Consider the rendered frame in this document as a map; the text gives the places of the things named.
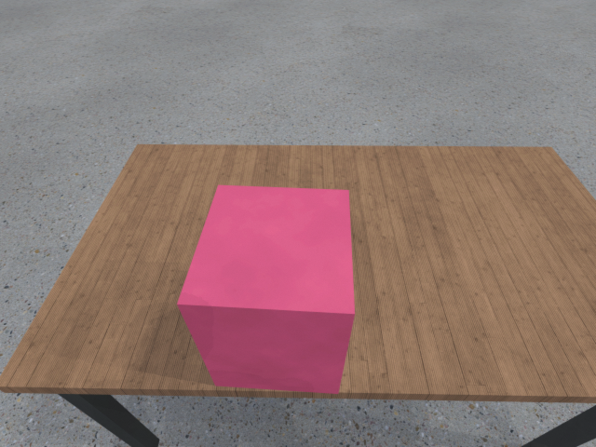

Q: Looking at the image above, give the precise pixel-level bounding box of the carton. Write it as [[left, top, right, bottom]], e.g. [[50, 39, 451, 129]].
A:
[[177, 185, 355, 394]]

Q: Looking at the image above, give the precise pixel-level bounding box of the table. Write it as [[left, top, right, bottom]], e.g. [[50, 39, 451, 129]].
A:
[[0, 144, 596, 447]]

